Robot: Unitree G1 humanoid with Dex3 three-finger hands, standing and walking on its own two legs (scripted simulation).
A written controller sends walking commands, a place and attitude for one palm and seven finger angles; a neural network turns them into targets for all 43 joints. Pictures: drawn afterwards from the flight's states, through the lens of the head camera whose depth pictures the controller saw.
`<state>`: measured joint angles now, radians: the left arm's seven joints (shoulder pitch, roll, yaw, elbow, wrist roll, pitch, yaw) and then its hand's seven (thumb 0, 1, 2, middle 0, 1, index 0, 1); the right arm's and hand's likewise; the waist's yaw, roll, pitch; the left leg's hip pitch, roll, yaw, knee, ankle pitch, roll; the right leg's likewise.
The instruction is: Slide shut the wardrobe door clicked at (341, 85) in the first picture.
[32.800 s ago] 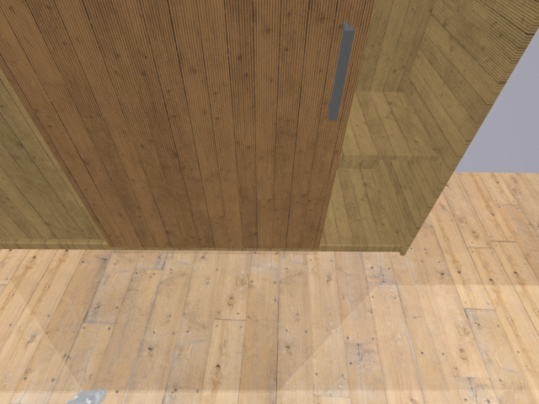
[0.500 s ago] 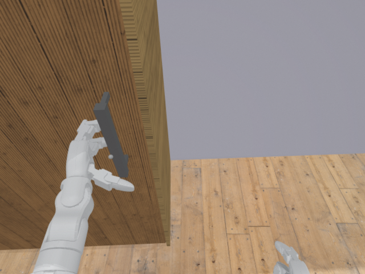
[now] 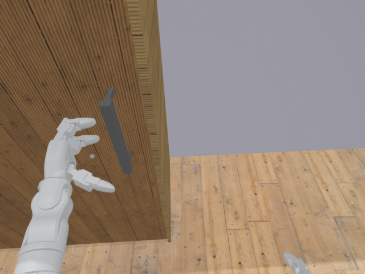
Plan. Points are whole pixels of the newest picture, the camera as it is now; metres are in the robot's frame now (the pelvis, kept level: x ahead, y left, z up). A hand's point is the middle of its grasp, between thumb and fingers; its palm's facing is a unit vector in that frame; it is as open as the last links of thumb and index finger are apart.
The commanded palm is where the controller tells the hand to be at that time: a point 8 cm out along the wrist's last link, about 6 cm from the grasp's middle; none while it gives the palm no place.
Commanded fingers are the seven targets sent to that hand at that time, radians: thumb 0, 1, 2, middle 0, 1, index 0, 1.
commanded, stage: slip the hand off the handle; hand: left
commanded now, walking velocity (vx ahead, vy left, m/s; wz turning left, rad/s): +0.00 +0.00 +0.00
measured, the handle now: (119, 135) +0.39 +0.17 +0.10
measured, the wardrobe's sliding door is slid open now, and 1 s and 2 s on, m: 0.00 0.00 0.00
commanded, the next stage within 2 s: draw the hand back to the body in 0.56 s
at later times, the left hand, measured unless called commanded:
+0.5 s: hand (85, 195) +0.24 +0.20 +0.10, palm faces +0.21 -0.97 -0.14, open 14.7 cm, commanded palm +0.20 +0.25 +0.11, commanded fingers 0.00 -0.55 0.20 -0.25 -1.15 -0.25 -1.15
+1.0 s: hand (72, 204) +0.21 +0.20 +0.13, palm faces +0.17 -0.98 -0.05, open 14.7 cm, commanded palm +0.17 +0.26 +0.13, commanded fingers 0.00 -0.55 0.20 -0.25 -1.15 -0.25 -1.15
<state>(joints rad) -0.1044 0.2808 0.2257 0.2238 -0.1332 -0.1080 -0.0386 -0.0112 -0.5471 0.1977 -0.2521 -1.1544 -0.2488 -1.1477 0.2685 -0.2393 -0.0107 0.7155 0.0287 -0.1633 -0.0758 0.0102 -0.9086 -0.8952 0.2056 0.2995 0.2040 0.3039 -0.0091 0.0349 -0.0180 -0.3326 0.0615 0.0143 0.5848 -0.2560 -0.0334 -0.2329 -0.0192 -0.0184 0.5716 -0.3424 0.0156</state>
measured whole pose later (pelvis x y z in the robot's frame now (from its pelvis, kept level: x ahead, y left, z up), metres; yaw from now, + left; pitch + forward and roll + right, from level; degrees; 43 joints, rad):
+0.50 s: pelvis -0.01 -0.01 +0.00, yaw +1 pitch -3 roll +0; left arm 0.21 0.24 0.16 -0.07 -0.16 -0.07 -0.04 -0.01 -0.55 0.20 -0.25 -1.15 -0.25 -1.15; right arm 0.19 -0.22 0.03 0.67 0.02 -0.22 -0.09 0.01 -0.91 -0.90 0.21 0.30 0.20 0.30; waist 0.03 0.05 -0.01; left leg -0.29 0.06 -0.01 0.58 -0.25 -0.04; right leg -0.18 -0.02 -0.04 0.57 -0.35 0.01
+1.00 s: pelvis +0.00 -0.01 +0.00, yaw +2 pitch -3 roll +0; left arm 0.35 0.26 0.26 -0.22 -0.32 -0.01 -0.18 -0.01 -0.55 0.20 -0.25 -1.15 -0.25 -1.15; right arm 0.23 -0.24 0.03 0.68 0.04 -0.29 -0.11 0.01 -0.91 -0.90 0.21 0.30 0.20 0.30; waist 0.04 0.06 -0.01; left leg -0.24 0.06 -0.02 0.56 -0.25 -0.05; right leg -0.14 -0.02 -0.05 0.56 -0.36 0.00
